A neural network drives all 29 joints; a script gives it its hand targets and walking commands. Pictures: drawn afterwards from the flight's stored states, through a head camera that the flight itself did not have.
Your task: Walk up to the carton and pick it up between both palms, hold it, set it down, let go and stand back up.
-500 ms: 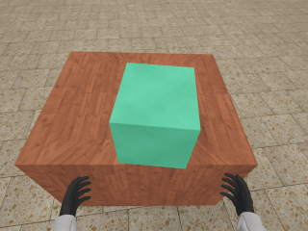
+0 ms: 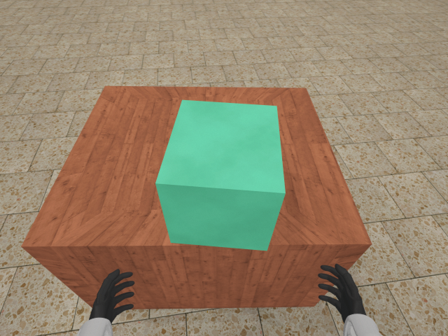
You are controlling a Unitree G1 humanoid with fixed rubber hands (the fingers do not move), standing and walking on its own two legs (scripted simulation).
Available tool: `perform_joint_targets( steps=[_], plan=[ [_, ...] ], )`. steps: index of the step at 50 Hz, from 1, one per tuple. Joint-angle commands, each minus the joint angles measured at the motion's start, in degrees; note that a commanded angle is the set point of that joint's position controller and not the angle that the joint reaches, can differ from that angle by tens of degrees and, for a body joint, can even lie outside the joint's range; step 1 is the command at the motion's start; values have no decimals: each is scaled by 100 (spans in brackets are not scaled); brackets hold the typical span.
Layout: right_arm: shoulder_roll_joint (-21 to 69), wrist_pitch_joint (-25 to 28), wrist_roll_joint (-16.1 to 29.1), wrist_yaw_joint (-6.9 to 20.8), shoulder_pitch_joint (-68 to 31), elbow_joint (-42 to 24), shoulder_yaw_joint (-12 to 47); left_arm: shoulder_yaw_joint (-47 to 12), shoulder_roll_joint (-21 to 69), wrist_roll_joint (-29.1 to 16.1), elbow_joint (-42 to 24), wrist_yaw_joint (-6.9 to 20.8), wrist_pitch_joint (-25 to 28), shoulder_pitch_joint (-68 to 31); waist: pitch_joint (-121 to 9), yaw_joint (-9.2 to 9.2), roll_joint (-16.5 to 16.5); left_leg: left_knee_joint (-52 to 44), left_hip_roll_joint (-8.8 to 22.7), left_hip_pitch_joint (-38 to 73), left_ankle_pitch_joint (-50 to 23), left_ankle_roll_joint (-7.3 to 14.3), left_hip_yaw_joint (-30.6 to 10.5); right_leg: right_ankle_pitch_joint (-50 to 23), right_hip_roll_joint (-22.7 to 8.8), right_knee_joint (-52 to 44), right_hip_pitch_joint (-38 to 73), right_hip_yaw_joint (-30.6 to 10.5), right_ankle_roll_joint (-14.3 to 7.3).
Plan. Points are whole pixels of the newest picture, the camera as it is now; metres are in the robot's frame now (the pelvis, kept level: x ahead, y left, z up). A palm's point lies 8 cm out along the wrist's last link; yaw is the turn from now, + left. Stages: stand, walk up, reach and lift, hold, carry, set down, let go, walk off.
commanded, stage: set down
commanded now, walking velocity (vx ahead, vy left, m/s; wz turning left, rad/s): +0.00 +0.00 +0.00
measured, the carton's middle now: (223, 174) +0.51 +0.02 -0.06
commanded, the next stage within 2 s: let go in 0.32 s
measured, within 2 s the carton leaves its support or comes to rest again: neither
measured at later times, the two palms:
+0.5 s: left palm (103, 321) +0.17 +0.23 -0.08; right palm (351, 318) +0.18 -0.22 -0.07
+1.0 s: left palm out of the picture +0.13 +0.26 -0.09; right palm out of the picture +0.15 -0.23 -0.09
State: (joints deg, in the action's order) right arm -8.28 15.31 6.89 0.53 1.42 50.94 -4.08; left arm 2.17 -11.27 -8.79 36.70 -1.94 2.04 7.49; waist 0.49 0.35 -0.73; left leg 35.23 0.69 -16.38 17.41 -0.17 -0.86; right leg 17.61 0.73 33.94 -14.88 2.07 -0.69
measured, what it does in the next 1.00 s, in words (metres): stands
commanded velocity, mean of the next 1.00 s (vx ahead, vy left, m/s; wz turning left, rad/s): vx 0.00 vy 0.00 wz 0.00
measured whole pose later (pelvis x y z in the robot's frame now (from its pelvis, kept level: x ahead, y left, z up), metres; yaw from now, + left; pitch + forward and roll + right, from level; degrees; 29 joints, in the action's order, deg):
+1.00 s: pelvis +0.00 +0.00 +0.00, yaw +0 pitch -3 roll -1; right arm -9.6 2.1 -0.2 -0.1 3.9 51.0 -4.1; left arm 2.2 -15.9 -1.9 40.1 -1.4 -2.6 10.3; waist 2.2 0.4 -1.4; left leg 33.2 0.7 -14.0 16.5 -0.2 -0.8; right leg 16.6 0.7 31.6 -12.4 2.1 -0.8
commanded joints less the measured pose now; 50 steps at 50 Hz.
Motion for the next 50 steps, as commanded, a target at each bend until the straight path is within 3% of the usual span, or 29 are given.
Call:
perform_joint_targets(
  steps=[1,4,5,6,7,8,10,12,20,22,25,27,29,30,32,33,34,36,37,38,40,41,43,44,45,46,47,49,50],
  plan=[
    [-678,-33,-434,-60,-209,-1087,347,-143,-808,541,-1163,102,-164,-680,-429,-142,105,-1247,-203,890,-980,-28,309,-1160,-138,-1320,649,-169,57],
    [-658,-136,-573,-57,-108,-1068,278,-89,-802,660,-1201,72,-361,-563,-238,-142,143,-1298,-184,906,-1079,-52,318,-1297,-100,-1305,623,-111,34],
    [-700,-65,-469,-74,-9,-1333,296,-48,-871,574,-1654,60,-258,-503,-589,-108,179,-1214,-186,944,-1434,-63,321,-1617,-91,-1258,810,-103,54],
    [-685,-61,-520,-30,-38,-1188,224,-46,-825,604,-1456,69,-244,-485,-480,-147,80,-1218,-155,939,-1361,-69,249,-1565,-71,-1269,735,-86,38],
    [-680,-1,-496,-18,8,-1326,284,-48,-802,558,-1442,48,-189,-388,-584,-48,41,-1202,-160,924,-1449,-65,306,-1635,-69,-1256,765,-90,46],
    [-614,-119,-541,-69,91,-1097,311,-73,-787,635,-1279,96,-353,-458,-521,-183,106,-1220,-195,1027,-1348,-70,348,-1554,-85,-1325,791,-142,17],
    [-637,-184,-558,-56,54,-889,294,-53,-781,735,-1230,105,-459,-478,-286,-172,300,-1261,-184,1020,-1192,-90,354,-1365,-113,-1367,742,-145,25],
    [-680,-235,-615,-90,14,-1075,223,-63,-781,723,-1324,119,-546,-508,-289,-172,176,-1331,-148,1004,-1009,-70,339,-1121,-93,-1394,719,-121,13],
    [-766,-253,-673,-82,141,-1088,151,12,-825,769,-1536,104,-711,-328,-434,-179,198,-1247,-151,1159,-1415,-142,357,-1597,-44,-1364,783,-75,29],
    [-813,-243,-672,-24,208,-1067,218,139,-801,852,-1547,72,-713,-369,-428,-65,265,-1261,-169,1074,-1424,-142,394,-1649,-30,-1314,799,-94,19],
    [-923,-244,-690,-52,288,-1019,118,84,-760,822,-1474,124,-781,-215,-380,-146,154,-1262,-148,1243,-1580,-170,405,-1832,-22,-1385,802,-72,45],
    [-861,-256,-672,-57,236,-1033,128,2,-735,874,-1471,112,-852,-220,-300,-147,248,-1293,-158,1237,-1434,-173,388,-1578,-17,-1447,755,-94,22],
    [-863,-236,-703,-31,300,-1281,88,92,-791,822,-1705,77,-827,-245,-421,-59,113,-1307,-113,1125,-1374,-132,380,-1396,1,-1385,786,-56,26],
    [-928,-298,-708,8,130,-969,46,-16,-716,901,-1503,47,-888,-286,-279,-149,225,-1351,-125,1191,-1309,-159,376,-1406,20,-1419,709,-29,3],
    [-877,-340,-755,11,193,-1015,87,19,-712,888,-1440,57,-919,-254,-225,-134,100,-1353,-126,1094,-1210,-114,414,-1296,-10,-1417,741,-54,34],
    [-913,-322,-688,15,278,-1069,78,11,-746,895,-1635,38,-905,-234,-327,-162,283,-1307,-109,1137,-1271,-145,392,-1285,-7,-1357,756,-55,8],
    [-889,-314,-731,4,220,-1147,55,47,-747,872,-1693,46,-901,-277,-345,-101,142,-1341,-122,1081,-1282,-128,405,-1304,17,-1355,786,-51,21],
    [-870,-289,-760,11,314,-1243,28,38,-748,854,-1775,27,-897,-211,-316,-105,192,-1357,-128,1058,-1178,-143,421,-1198,12,-1388,769,-62,12],
    [-1034,-350,-756,75,381,-950,-37,16,-671,981,-1589,-5,-949,-195,-181,-156,375,-1359,-103,1153,-1211,-180,340,-1240,26,-1389,683,-53,-22],
    [-958,-321,-753,49,301,-1076,41,4,-718,896,-1730,-12,-947,-129,-263,-157,279,-1300,-73,1082,-1120,-147,303,-1174,30,-1344,671,-50,-27],
    [-935,-384,-790,38,282,-1108,-14,-63,-669,886,-1580,11,-1029,-185,-157,-123,235,-1378,-89,1071,-885,-142,400,-936,-8,-1414,712,-48,-3],
    [-2088,-821,-1179,-90,212,-705,-121,358,-1639,1218,-806,-14,-586,240,-960,354,205,-912,385,290,-1307,57,-383,-772,-562,-782,906,-558,27],
    [-1797,-1144,-1061,-172,197,-867,-99,374,-1732,1276,-593,35,-302,170,-808,43,36,-926,368,238,-553,100,-346,-163,-613,-917,491,-677,-26],
    [-1852,-1201,-1055,-159,84,-874,-101,330,-1555,1245,-490,61,-262,171,-575,153,204,-1019,371,71,-77,170,-486,85,-640,-1018,279,-720,4],
    [-1826,-1186,-1030,-134,253,-863,-115,237,-1400,1254,-356,60,-222,184,-348,91,47,-1025,304,-12,89,158,-432,240,-654,-1148,220,-783,-28],
    [-1885,-1235,-1030,-135,297,-769,-112,217,-1403,1244,-302,123,-117,16,-244,86,137,-1050,268,57,184,188,-388,557,-776,-1355,-60,-941,-55],
    [-1707,-1239,-1037,-107,280,-745,-79,213,-1596,1293,-225,105,-72,-57,-225,-3,-239,-1055,314,183,141,240,-442,775,-713,-1396,-85,-987,-75],
    [-1913,-1255,-1086,-97,233,-725,-149,214,-1523,1269,-85,155,-50,-20,-392,12,246,-1004,254,234,111,199,-369,678,-688,-1420,-107,-910,-37],
    [-1871,-1300,-1037,-87,194,-686,-151,150,-1560,1263,-45,176,-40,-126,-339,7,118,-968,261,225,22,168,-361,633,-634,-1432,-34,-840,-32]
  ],
)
